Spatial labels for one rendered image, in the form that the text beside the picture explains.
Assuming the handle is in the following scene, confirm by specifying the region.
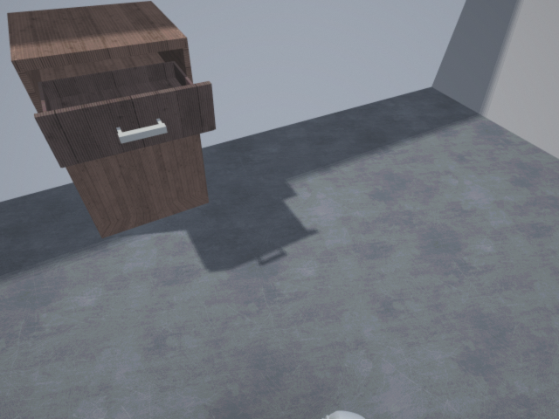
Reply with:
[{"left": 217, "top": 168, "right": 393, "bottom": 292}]
[{"left": 116, "top": 118, "right": 167, "bottom": 144}]

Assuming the cabinet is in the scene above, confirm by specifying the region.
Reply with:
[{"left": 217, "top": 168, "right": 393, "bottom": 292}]
[{"left": 7, "top": 1, "right": 209, "bottom": 238}]

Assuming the drawer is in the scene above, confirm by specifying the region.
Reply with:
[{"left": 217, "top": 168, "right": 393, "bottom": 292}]
[{"left": 34, "top": 61, "right": 216, "bottom": 168}]

